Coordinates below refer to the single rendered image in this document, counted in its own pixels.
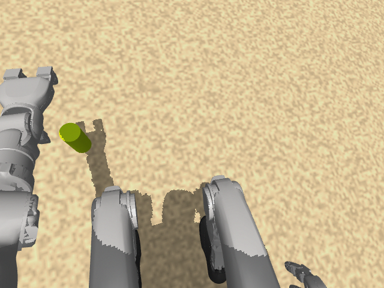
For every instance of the right robot foot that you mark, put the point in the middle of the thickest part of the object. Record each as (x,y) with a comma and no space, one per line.
(217,276)

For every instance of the left robot hand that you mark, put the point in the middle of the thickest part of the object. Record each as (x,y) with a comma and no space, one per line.
(37,91)

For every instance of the right robot hand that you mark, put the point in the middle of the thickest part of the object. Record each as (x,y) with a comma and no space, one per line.
(304,275)

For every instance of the left robot arm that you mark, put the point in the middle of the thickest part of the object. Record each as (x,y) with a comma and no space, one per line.
(21,127)

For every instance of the can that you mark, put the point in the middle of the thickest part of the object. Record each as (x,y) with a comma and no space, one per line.
(71,134)

